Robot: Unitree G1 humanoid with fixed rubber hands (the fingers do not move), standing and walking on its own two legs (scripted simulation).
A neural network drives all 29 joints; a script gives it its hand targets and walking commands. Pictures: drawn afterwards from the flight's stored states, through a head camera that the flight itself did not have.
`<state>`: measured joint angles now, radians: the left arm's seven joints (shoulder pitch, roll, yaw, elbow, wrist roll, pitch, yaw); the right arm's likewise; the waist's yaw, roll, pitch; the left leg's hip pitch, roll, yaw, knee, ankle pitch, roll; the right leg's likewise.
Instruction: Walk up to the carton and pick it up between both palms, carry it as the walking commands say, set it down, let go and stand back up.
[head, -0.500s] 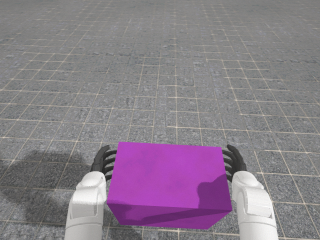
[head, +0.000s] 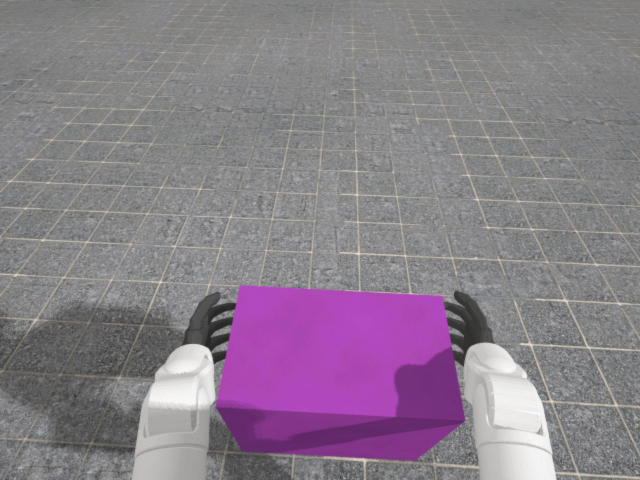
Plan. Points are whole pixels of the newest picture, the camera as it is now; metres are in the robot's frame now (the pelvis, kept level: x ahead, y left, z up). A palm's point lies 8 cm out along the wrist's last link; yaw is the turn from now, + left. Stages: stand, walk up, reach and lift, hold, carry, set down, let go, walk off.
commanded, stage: carry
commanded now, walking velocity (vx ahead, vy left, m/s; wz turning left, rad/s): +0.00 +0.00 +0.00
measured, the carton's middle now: (334, 379) +0.26 +0.00 -0.05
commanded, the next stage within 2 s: hold in 0.46 s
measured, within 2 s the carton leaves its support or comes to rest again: neither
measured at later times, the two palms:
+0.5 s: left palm (194, 357) +0.25 +0.17 +0.03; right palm (476, 357) +0.26 -0.18 +0.03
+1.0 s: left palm (205, 376) +0.23 +0.15 +0.03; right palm (476, 337) +0.29 -0.19 +0.02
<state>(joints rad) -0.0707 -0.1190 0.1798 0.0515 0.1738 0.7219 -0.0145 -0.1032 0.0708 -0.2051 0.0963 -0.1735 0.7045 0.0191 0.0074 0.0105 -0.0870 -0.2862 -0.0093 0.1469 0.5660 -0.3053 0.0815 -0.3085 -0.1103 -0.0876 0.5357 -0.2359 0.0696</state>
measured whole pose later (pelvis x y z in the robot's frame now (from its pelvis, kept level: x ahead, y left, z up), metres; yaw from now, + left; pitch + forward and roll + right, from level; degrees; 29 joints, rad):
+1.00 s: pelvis +0.00 -0.07 +0.01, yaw +11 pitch -7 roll +0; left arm -0.22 -0.12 0.34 0.35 0.29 0.60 -0.09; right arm -0.20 0.13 -0.30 0.33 -0.25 0.60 -0.01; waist 0.01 0.03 0.01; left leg -0.12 -0.02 -0.09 0.44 -0.21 0.00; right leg -0.09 0.07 0.05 0.44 -0.22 -0.05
